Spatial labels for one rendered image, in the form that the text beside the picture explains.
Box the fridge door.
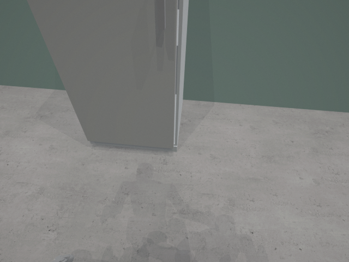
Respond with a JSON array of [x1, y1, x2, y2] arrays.
[[27, 0, 178, 148]]

